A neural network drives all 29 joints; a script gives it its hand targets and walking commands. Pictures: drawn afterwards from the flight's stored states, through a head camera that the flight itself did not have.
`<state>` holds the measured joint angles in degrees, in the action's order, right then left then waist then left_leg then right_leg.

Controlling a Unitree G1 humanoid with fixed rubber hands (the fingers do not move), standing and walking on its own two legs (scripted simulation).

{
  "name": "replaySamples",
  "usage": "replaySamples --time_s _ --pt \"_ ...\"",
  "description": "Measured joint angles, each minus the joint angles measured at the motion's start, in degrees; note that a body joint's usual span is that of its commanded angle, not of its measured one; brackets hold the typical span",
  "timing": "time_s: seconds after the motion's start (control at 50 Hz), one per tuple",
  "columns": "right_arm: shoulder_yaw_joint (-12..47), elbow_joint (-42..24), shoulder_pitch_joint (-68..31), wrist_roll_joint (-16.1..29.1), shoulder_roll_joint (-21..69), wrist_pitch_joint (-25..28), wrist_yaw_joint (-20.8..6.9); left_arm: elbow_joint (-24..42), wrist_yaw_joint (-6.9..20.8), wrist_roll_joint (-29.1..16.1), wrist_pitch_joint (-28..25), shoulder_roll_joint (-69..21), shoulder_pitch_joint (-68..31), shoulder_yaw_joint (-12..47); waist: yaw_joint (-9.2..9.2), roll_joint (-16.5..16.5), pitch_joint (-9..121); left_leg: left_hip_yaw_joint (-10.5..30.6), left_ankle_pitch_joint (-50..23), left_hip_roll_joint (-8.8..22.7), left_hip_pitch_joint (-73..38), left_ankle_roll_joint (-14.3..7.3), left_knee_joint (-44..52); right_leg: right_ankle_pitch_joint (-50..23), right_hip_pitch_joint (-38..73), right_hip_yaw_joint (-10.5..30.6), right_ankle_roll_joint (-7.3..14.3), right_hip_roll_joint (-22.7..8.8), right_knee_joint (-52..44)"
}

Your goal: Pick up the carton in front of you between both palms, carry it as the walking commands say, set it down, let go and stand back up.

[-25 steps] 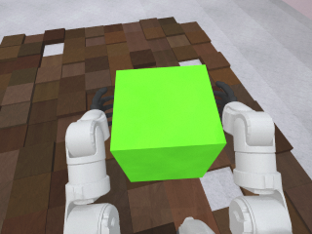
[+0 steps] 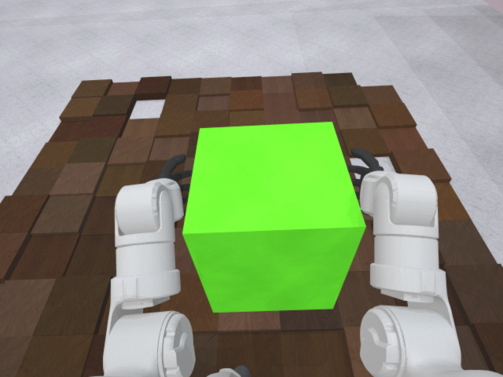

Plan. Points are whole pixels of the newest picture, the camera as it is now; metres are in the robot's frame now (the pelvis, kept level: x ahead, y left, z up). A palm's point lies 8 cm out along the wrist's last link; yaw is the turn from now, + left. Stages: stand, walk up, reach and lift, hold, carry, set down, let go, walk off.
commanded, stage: carry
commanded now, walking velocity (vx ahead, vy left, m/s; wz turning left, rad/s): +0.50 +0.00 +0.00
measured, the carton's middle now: (269, 222) +0.35 +0.02 +0.05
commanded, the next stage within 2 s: none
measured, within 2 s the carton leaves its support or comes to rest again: neither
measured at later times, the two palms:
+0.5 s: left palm (239, 104) +0.61 +0.09 +0.11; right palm (387, 110) +0.60 -0.21 +0.11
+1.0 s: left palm (245, 44) +0.90 +0.10 +0.10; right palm (358, 47) +0.87 -0.20 +0.11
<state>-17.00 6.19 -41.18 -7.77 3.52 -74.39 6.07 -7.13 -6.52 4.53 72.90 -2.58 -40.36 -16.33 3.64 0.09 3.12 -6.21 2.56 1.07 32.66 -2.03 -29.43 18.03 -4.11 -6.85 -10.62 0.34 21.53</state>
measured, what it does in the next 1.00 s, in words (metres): walks ahead: left foot, then right foot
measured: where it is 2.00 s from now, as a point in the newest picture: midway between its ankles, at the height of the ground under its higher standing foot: (284, 167)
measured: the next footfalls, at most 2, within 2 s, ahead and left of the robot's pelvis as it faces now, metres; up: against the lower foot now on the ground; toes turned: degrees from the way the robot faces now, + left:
left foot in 0.04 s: +0.19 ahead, +0.10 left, +0.00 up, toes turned +5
right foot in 0.40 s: +0.42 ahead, -0.15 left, +0.00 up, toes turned -10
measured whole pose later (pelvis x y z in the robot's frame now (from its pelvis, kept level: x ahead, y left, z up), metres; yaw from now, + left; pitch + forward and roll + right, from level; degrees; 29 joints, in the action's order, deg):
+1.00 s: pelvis +0.63 -0.03 +0.02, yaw -4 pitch +3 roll +0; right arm -5.4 -16.7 -8.3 -6.2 7.6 -69.3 5.1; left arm 17.9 -4.5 7.2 70.6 -7.6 -8.9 -6.6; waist -2.3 -1.0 6.3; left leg -9.7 8.1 1.4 18.0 -3.8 -26.3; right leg 21.2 -24.2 -3.6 -0.1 -3.6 57.6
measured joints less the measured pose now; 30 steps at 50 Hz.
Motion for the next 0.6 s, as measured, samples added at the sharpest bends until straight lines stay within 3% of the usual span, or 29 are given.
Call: replaySamples --time_s 0.04,0.1,0.14,0.22,0.28,0.4,0.42,0.46,0.52,0.6 --pt "1.0 -2.0 4.5 -0.7 1.8 1.6 -0.3 2.6 0.6 0.6 -0.8 -0.7 4.5 0.6 -1.13 -0.4 0.2 -2.0 -4.1 -0.4 -6.4 -0.8 5.5 2.1 -0.4 0.4 3.0 -0.4 8.8" --pt "2.7 -6.4 11.7 -1.3 4.5 4.8 -0.6 7.2 1.5 0.8 -2.6 -1.5 10.7 1.8 -2.96 -2.2 -1.4 -3.1 0.1 -1.3 -7.8 -3.6 2.1 7.7 -11.1 4.7 7.3 -0.5 33.5" --pt "3.6 -11.3 17.9 -0.8 5.8 5.7 -0.6 11.3 1.5 1.2 -3.2 -3.4 15.6 2.7 -3.81 -1.5 -2.1 -2.8 1.1 -1.0 -10.4 -3.4 4.0 6.7 -17.1 4.7 8.8 -0.6 38.5" --pt "7.0 -21.2 27.6 1.8 5.0 6.7 -0.8 21.1 1.5 2.3 -4.9 -7.0 24.9 6.3 -5.51 0.0 -3.1 -2.0 2.8 0.2 -16.5 -1.9 9.2 4.1 -23.8 3.8 8.9 -1.8 27.3" --pt "9.1 -25.5 30.6 2.8 4.3 6.9 -0.8 26.3 1.5 2.1 -5.0 -5.5 28.8 10.0 -6.44 0.0 -2.3 -1.8 5.3 0.6 -20.7 -0.9 10.8 -3.4 -25.9 3.4 8.5 -2.7 16.7" --pt "11.2 -29.4 31.3 2.6 4.2 4.5 -0.8 31.8 1.5 1.8 -2.4 -5.1 30.9 10.3 -5.74 -0.5 2.8 -1.4 15.4 0.9 -29.3 2.2 7.0 -17.6 -21.0 -0.5 9.2 -3.1 0.3" --pt "11.0 -29.4 30.9 2.4 4.2 4.0 -0.8 31.4 1.5 1.8 -2.1 -5.2 30.5 10.3 -5.53 0.4 3.9 -0.9 18.5 1.8 -29.4 2.5 3.4 -12.4 -19.4 -1.8 10.6 -2.6 1.0" --pt "10.0 -28.4 29.9 2.2 3.6 2.7 -0.9 28.5 1.6 2.1 -1.7 -5.5 28.4 10.2 -4.65 1.7 5.9 0.8 21.4 3.4 -24.2 2.7 -10.7 3.1 -17.8 -2.5 10.8 -1.5 4.2" --pt "9.3 -25.6 28.4 2.2 2.8 0.7 -0.9 25.3 1.4 2.6 -0.4 -5.8 27.1 9.7 -3.19 1.1 6.4 2.9 22.7 1.8 -12.9 2.5 -30.5 3.3 -15.5 -2.7 12.2 -1.4 3.9" --pt "8.9 -23.4 27.8 1.2 4.4 0.1 -0.9 25.1 1.3 2.2 0.6 -5.5 28.2 8.5 -2.27 0.5 6.3 1.6 17.9 2.1 -2.3 2.1 -31.5 4.8 -9.4 -2.5 12.1 -1.1 -1.7"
